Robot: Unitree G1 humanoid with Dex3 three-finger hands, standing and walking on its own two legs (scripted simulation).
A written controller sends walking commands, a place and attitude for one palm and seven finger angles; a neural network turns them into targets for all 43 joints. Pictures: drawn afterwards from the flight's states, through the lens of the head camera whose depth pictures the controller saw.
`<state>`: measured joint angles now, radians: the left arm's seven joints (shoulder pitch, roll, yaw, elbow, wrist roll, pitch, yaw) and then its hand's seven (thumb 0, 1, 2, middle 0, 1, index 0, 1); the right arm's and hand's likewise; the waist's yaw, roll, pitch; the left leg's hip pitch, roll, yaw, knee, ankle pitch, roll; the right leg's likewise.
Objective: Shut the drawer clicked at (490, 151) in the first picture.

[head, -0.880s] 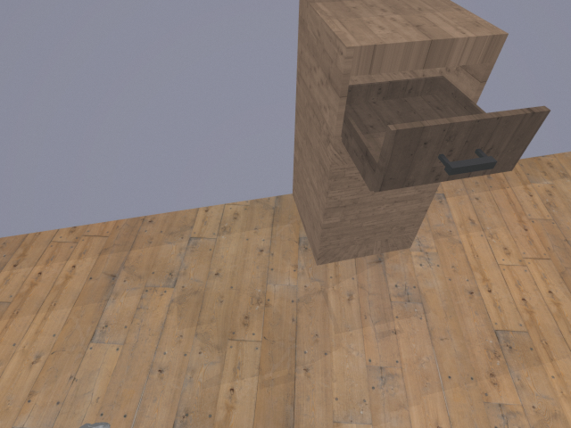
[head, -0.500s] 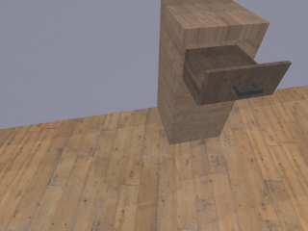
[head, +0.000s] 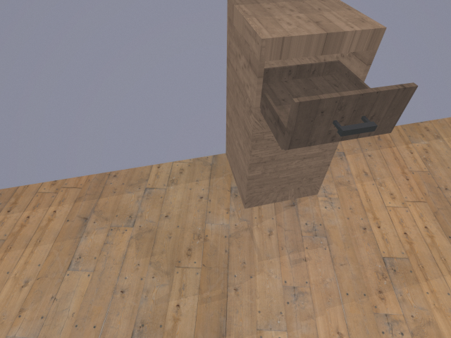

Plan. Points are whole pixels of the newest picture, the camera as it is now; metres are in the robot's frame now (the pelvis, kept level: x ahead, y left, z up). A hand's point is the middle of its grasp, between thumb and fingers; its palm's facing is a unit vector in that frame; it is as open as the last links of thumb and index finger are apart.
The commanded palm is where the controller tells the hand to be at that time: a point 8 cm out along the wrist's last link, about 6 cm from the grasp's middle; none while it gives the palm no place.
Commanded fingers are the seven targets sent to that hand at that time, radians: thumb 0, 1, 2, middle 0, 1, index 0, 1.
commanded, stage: look at it before walking up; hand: left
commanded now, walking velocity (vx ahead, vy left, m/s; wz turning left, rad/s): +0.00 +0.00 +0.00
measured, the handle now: (353, 124) +0.72 -0.35 -0.03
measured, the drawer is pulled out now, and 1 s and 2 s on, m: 0.24 0.24 0.24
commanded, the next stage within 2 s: walk to a spot facing it in 0.56 s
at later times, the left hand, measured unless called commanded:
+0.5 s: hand out of the picture +0.08 +0.25 -0.16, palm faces -0.02 -0.94 -0.33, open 7.4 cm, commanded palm none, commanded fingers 0.00 0.90 0.90 -0.20 -0.30 -0.20 -0.30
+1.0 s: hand out of the picture +0.07 +0.21 -0.18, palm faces -0.11 -0.95 -0.28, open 7.4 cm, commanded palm none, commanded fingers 0.00 0.90 0.90 -0.20 -0.30 -0.20 -0.30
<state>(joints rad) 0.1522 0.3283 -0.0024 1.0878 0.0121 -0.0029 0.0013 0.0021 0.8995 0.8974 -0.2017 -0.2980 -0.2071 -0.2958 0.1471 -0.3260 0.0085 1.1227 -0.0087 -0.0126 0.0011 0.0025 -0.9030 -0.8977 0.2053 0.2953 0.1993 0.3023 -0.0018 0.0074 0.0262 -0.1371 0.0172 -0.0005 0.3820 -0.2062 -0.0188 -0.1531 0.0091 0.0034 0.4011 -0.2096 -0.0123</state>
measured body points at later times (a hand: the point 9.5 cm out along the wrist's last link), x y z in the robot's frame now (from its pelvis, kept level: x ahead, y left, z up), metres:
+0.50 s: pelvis +0.01 +0.00 +0.00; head +0.01 +0.00 +0.45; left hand +0.08 +0.30 -0.13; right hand +0.09 -0.29 -0.13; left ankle +0.00 +0.13 -0.74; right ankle +0.01 -0.11 -0.74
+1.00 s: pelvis -0.01 +0.00 -0.02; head +0.01 -0.02 +0.43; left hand +0.07 +0.26 -0.16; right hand +0.05 -0.27 -0.16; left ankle +0.00 +0.13 -0.74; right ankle +0.00 -0.10 -0.74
